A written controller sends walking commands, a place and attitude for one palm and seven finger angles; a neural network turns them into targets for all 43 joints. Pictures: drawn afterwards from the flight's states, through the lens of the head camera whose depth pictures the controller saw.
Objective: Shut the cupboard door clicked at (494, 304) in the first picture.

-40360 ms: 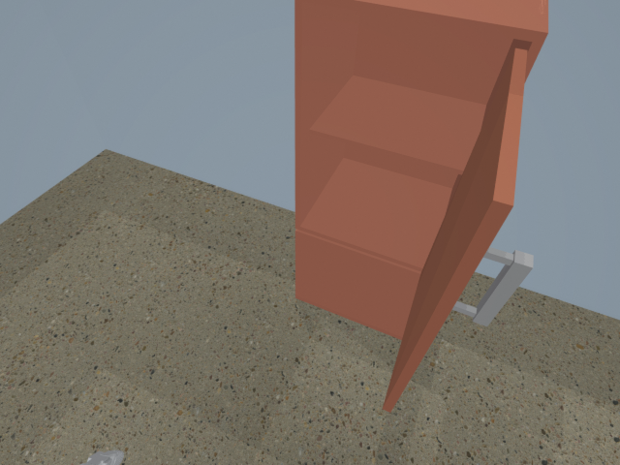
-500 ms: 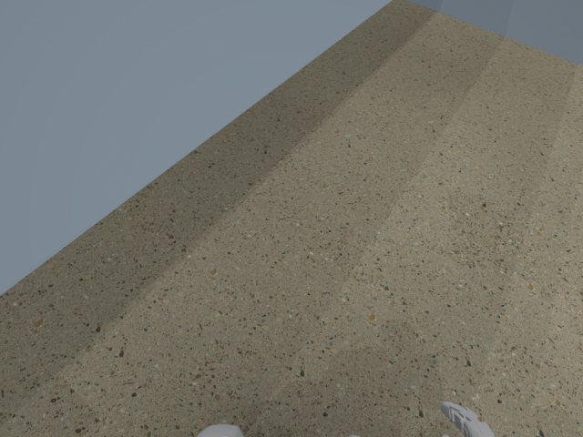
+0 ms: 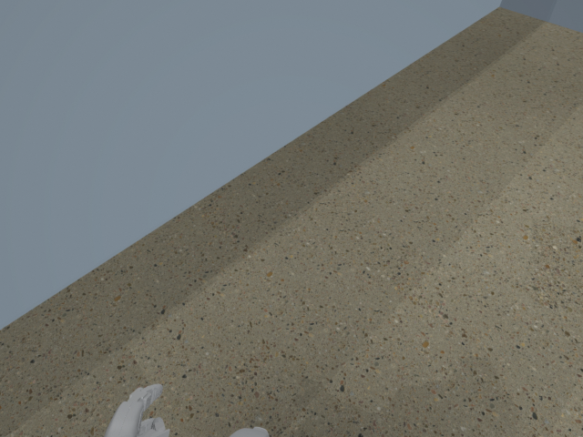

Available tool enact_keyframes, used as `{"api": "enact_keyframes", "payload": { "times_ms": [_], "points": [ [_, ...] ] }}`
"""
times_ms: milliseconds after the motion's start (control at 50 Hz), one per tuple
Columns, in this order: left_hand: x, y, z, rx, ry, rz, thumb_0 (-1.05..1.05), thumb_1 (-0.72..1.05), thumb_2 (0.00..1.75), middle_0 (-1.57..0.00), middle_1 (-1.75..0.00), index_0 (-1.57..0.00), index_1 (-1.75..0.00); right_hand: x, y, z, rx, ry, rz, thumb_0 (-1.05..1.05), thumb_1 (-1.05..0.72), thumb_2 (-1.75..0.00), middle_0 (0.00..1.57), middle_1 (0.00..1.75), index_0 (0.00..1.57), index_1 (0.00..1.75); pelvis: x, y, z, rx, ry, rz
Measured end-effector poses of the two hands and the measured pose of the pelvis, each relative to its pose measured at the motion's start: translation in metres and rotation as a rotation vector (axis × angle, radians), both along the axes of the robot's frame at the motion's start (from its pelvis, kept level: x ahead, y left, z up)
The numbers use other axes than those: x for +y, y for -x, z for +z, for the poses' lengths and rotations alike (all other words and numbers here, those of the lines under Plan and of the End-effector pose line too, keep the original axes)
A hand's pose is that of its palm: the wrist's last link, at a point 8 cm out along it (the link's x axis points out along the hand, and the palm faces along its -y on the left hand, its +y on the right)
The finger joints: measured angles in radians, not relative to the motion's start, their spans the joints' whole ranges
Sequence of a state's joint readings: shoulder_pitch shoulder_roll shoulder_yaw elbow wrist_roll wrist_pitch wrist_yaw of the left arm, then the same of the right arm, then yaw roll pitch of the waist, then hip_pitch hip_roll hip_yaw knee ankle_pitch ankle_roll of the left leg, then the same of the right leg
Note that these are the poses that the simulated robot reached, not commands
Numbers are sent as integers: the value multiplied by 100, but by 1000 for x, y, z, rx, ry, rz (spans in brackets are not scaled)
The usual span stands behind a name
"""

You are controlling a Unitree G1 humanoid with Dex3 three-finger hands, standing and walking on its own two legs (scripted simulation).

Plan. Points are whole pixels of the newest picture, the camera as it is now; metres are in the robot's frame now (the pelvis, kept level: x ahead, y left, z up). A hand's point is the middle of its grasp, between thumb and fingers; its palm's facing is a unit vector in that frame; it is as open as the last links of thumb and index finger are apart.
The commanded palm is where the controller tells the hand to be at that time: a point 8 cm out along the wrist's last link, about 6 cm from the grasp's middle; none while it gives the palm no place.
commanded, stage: turn to face it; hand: left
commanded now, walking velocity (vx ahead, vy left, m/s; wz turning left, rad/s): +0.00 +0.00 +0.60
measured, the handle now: out of the picture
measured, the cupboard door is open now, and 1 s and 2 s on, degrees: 57 57 57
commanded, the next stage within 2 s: none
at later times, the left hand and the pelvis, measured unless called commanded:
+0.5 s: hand out of the picture -0.04 +0.26 -0.18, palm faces +0.38 -0.89 -0.25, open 7.4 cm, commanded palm none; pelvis +0.00 +0.04 +0.00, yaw +20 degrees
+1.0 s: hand out of the picture -0.03 +0.21 -0.14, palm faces +0.58 -0.76 -0.29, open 7.4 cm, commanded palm none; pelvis +0.01 +0.00 +0.01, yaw +38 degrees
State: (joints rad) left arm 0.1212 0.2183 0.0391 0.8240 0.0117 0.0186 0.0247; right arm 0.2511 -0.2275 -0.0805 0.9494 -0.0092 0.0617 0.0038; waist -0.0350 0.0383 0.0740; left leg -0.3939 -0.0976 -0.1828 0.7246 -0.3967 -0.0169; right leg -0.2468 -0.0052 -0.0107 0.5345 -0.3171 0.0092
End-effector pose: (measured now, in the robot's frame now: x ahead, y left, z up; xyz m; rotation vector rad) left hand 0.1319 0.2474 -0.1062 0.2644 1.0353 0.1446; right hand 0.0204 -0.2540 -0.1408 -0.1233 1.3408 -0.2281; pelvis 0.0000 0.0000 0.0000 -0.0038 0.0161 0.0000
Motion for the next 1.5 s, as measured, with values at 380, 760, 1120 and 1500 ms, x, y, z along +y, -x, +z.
{"api": "enact_keyframes", "payload": {
  "times_ms": [380,760,1120,1500],
  "points": [
    [25,162,-41,206,101,386,1,91,90,-20,-30,-20,-30,40,-134,18,-103,66,393,1,-91,-90,19,30,20,30,26,-2,-8,-9,-11,297],
    [64,159,-5,53,36,552,1,91,90,-20,-30,-20,-30,96,-163,26,-133,6,602,0,-91,-90,20,30,21,30,25,1,9,-25,17,499],
    [-30,228,-9,144,97,799,1,91,90,-20,-30,-20,-30,86,-205,12,-7,1,785,1,-91,-90,19,30,20,30,-1,-16,9,0,-39,763],
    [0,317,-20,109,114,1072,1,91,90,-20,-30,-20,-30,216,-231,41,-194,4,1106,0,-91,-90,20,30,20,30,31,9,10,-38,13,975]
  ]
}}
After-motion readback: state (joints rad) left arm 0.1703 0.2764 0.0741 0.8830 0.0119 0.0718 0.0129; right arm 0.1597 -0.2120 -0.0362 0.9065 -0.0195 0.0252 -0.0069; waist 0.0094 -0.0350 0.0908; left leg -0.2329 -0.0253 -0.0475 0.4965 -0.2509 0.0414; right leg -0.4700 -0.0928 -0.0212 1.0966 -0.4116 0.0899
